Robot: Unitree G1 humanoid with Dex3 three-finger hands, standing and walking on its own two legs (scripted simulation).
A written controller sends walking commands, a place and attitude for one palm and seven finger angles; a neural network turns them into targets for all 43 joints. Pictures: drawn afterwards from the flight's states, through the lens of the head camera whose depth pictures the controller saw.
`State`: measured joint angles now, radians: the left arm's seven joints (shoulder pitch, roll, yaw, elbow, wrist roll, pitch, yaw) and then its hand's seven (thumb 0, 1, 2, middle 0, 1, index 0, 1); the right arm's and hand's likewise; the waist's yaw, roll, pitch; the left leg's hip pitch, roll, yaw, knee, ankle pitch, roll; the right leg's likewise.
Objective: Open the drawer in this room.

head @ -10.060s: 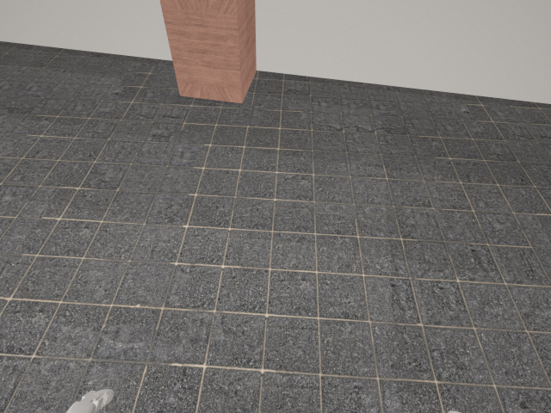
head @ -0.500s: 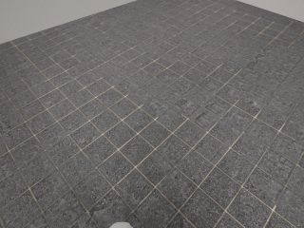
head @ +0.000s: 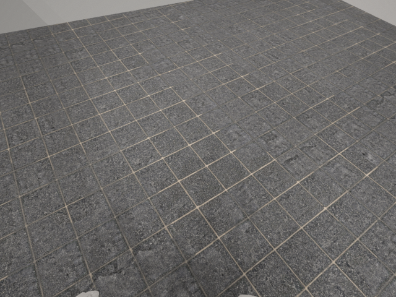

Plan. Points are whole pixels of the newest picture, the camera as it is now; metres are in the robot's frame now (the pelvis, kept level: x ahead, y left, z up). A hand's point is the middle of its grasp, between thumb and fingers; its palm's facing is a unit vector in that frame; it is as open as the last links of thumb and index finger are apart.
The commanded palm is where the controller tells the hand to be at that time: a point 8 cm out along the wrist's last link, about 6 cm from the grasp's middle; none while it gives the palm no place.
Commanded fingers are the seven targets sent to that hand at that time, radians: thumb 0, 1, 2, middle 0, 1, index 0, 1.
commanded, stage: turn or walk to find it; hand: left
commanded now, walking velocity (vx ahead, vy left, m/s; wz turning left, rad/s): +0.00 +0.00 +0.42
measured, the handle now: out of the picture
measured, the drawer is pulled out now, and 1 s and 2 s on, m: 0.00 0.00 0.00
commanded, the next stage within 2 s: none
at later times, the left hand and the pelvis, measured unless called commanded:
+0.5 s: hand out of the picture -0.03 +0.16 -0.16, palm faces +0.28 -0.93 -0.25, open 7.3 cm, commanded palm none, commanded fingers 0.00 0.90 0.90 -0.20 -0.30 -0.20 -0.30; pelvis -0.03 -0.04 +0.00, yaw +15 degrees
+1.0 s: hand out of the picture -0.08 +0.22 -0.16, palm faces +0.46 -0.86 -0.24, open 7.4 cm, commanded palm none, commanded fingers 0.00 0.90 0.90 -0.20 -0.30 -0.20 -0.30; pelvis -0.07 -0.01 +0.00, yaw +25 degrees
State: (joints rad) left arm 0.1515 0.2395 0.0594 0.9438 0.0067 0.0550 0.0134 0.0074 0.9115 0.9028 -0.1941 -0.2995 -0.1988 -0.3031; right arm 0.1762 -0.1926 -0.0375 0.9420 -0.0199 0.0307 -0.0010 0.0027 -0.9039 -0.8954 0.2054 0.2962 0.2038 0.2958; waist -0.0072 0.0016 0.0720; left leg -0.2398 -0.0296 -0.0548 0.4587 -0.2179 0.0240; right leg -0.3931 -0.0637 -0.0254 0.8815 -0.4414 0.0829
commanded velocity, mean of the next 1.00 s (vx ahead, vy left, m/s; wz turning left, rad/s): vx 0.00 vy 0.00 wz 0.42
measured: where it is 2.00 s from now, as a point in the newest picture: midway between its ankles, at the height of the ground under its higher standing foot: outside the picture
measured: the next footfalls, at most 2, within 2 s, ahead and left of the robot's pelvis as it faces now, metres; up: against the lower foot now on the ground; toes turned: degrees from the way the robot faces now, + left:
right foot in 0.12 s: +0.04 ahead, -0.13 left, +0.00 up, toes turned +0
left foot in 0.62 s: -0.06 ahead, +0.10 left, +0.00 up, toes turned +22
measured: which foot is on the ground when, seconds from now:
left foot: down 0.00-0.12, up 0.14-0.60, down 0.62-1.00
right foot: up 0.00-0.10, down 0.12-0.62, up 0.64-1.00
